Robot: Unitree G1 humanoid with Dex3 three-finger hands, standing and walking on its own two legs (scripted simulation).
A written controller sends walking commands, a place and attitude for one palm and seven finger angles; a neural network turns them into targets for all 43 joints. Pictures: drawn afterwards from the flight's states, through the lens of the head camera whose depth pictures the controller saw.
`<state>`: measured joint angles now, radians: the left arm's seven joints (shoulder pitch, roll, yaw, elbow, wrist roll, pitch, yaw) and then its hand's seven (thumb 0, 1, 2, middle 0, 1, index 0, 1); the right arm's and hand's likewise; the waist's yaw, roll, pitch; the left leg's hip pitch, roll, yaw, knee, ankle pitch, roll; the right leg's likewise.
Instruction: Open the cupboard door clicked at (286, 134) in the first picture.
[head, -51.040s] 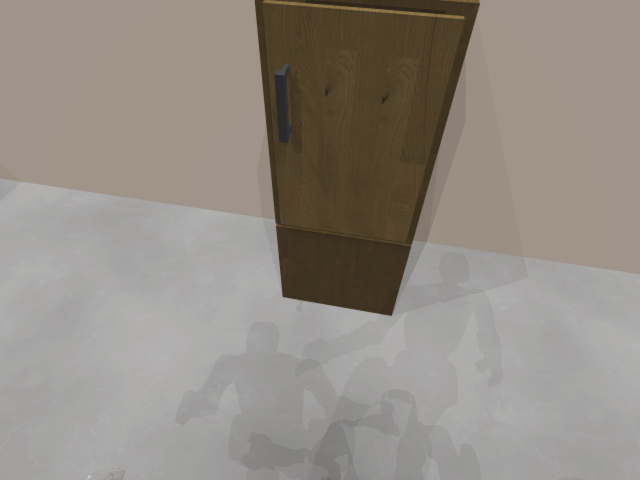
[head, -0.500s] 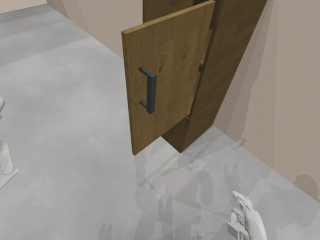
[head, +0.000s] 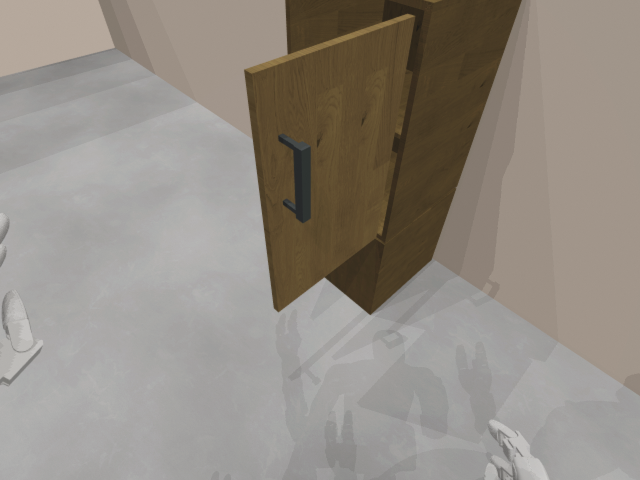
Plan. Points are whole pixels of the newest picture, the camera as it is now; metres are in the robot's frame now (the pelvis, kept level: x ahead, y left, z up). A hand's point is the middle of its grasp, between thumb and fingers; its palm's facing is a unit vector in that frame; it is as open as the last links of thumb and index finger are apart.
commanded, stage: stop stepping back and stand still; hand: left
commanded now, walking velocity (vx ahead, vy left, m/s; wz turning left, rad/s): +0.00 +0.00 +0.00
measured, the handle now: (294, 179) +0.58 +0.07 +0.06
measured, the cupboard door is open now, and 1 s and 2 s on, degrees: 90 90 90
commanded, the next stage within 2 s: let the arm hang, fingers relaxed in 0.48 s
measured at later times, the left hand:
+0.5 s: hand (2, 363) +0.18 +0.29 +0.16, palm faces +0.41 -0.78 -0.46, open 7.4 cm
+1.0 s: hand out of the picture -0.05 +0.19 -0.17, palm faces +0.04 -0.98 -0.17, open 7.2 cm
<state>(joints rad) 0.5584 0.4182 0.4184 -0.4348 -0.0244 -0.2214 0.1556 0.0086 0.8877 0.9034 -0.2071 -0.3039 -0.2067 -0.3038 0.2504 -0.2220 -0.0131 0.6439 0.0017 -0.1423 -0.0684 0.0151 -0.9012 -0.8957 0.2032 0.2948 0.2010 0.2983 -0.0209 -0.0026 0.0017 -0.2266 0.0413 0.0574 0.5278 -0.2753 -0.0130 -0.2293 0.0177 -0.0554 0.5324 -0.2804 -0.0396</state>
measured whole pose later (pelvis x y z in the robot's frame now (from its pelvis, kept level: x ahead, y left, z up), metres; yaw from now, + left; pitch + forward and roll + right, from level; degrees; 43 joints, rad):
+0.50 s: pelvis -0.01 +0.03 +0.01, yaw +0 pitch -1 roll -1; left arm 0.54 0.38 0.39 -0.44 -0.02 -0.20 0.15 0.01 0.89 0.90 -0.21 -0.30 -0.21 -0.30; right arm 0.20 -0.20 0.01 0.62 -0.01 -0.13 -0.06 0.01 -0.90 -0.90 0.21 0.30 0.20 0.30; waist 0.01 0.00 0.04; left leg -0.22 0.02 0.07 0.44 -0.21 0.02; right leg -0.20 0.00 -0.05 0.40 -0.18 0.00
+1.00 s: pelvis -0.03 +0.02 +0.01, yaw +3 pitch -1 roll +0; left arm 0.29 0.18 -0.01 1.10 0.01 0.02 0.01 0.01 0.96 0.90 -0.20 -0.30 -0.20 -0.30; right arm 0.25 -0.22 0.00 1.09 -0.02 0.03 -0.01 0.01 -0.90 -0.90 0.20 0.29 0.20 0.30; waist 0.00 -0.02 0.09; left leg -0.26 0.00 0.02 0.46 -0.19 0.01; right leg -0.23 -0.01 -0.09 0.45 -0.20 -0.02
